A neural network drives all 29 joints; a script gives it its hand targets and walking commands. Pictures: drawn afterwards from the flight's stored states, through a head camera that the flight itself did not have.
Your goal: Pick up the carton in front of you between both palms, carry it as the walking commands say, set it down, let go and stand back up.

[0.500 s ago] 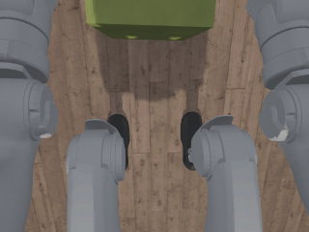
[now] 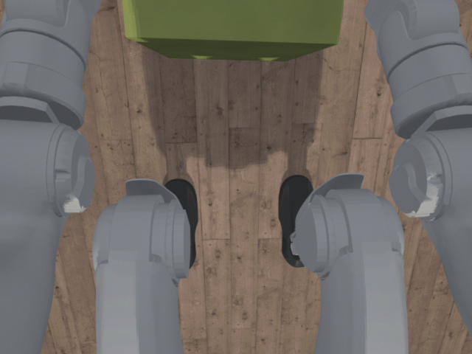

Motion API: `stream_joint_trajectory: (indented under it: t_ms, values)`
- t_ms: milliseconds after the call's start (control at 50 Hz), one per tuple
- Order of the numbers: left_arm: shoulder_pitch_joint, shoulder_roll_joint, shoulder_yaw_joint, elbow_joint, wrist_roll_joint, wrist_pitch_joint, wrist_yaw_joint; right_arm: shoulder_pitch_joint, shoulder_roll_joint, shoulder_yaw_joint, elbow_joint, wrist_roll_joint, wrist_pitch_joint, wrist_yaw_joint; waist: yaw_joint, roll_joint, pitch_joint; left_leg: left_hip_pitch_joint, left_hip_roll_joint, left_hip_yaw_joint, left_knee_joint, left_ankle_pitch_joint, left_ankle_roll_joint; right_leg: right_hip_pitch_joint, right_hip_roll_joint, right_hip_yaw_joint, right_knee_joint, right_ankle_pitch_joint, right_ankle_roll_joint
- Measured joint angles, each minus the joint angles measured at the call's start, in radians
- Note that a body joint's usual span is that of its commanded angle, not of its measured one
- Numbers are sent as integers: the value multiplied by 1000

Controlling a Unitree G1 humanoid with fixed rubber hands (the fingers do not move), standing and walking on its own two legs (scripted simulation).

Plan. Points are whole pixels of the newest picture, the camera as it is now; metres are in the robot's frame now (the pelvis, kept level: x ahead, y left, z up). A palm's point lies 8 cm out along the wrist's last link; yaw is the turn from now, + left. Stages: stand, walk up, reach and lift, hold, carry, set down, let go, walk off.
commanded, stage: reach and lift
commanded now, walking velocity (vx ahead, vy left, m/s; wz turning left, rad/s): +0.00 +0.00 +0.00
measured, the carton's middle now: out of the picture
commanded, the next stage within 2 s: none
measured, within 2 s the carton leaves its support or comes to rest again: leaves its support in 0.48 s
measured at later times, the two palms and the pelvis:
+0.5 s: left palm out of the picture +0.57 +0.17 -0.17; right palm out of the picture +0.57 -0.13 -0.16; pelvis +0.00 +0.00 -0.01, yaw +0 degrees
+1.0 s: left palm out of the picture +0.50 +0.17 +0.04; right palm out of the picture +0.50 -0.13 +0.04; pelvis -0.02 -0.01 +0.10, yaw +2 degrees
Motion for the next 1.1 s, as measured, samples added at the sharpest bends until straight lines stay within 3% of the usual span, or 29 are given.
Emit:
stream_joint_trajectory:
  t_ms: [100, 200, 300, 400, 460, 520, 560, 660, 800, 880, 980, 1100]
  values:
    - [-39, -25, -21, -3, -8, 9, 0, -39, 22, 22, -10, 10, 8, 2, 2, 0, 43, 17, 2, 0, -12, 16, 0, 15, 3, 0, -12, 19, -1]
    - [-90, -30, 19, 19, 47, 32, 16, -72, 38, -47, -18, -57, 34, -21, 5, -4, 90, 39, 2, -2, -10, 23, -1, 37, 4, -1, -10, 26, -3]
    - [-55, -43, 104, -50, 120, 84, -31, -32, 57, -145, -102, -136, 91, 33, 5, -5, 89, 36, 4, 6, 18, 11, 3, 30, 8, 6, 21, 15, -1]
    - [15, -62, 127, -150, 118, 132, -47, 26, 64, -154, -177, -130, 132, 52, 8, -10, 60, 25, 6, 10, 42, -10, 7, 18, 10, 10, 45, -5, 0]
    - [61, -78, 97, -212, 96, 165, -17, 57, 64, -126, -217, -102, 163, 17, 12, -12, 24, 12, 6, 11, 43, -16, 7, 4, 12, 12, 45, -11, 3]
    - [122, -110, 74, -293, 78, 202, 85, 99, 88, -101, -282, -81, 197, -56, 8, -15, -19, 12, -1, 8, 28, -16, 3, 5, 20, 18, 33, -11, 7]
    - [159, -124, 91, -357, 86, 223, 84, 137, 104, -115, -348, -88, 219, -56, 6, -17, -27, 40, -11, 1, 9, -12, -5, 34, 33, 25, 16, -7, 13]
    - [273, -197, 187, -428, 164, 265, 54, 267, 172, -179, -422, -140, 246, -34, 8, -15, -207, 44, -27, -11, -79, 17, -21, 45, 49, 39, -67, 1, 33]
    - [348, -286, 370, -360, 358, 297, -21, 339, 280, -359, -372, -362, 284, 34, 9, 3, -442, 83, -41, -21, -250, 85, -26, 85, 24, 30, -228, 59, 6]
    - [353, -313, 432, -356, 440, 307, -49, 347, 309, -418, -383, -444, 302, 61, 4, 11, -483, 118, -42, -27, -340, 125, -25, 121, 19, 26, -318, 99, 0]
    - [369, -344, 458, -404, 477, 322, -61, 368, 319, -429, -436, -462, 325, 82, 4, 12, -503, 151, -36, -26, -419, 157, -22, 152, 23, 31, -399, 136, 3]
    - [436, -376, 441, -506, 460, 356, -63, 425, 330, -390, -519, -434, 360, 88, 8, 8, -530, 205, -27, -18, -486, 163, -18, 201, 27, 41, -465, 147, 5]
